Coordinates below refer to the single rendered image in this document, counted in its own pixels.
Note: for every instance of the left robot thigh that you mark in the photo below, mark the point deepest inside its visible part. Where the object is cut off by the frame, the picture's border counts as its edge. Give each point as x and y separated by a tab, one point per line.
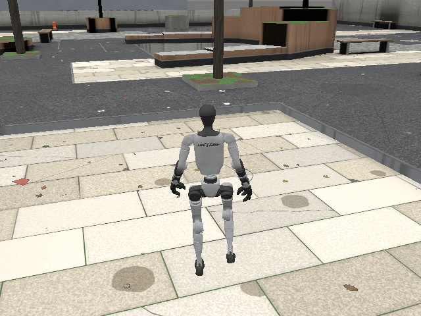
195	200

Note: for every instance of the left robot upper arm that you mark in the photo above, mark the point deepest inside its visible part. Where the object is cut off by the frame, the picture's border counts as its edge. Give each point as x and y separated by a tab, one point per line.
184	151

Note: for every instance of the robot left foot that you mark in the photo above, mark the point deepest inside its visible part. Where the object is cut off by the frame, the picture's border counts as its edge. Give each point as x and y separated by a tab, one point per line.
199	269

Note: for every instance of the left robot forearm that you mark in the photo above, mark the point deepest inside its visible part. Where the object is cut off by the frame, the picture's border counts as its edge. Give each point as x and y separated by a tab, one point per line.
177	175

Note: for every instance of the right robot forearm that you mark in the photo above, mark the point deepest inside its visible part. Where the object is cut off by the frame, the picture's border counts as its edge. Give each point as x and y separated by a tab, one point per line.
243	176

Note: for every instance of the robot right hand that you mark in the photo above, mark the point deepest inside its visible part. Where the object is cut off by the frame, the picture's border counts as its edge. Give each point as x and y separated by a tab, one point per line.
247	191

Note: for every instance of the right robot upper arm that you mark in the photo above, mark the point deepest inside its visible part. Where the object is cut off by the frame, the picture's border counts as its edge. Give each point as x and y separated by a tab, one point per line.
233	150

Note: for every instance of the robot left hand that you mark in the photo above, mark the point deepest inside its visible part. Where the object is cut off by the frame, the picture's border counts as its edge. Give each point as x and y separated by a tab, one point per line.
179	185

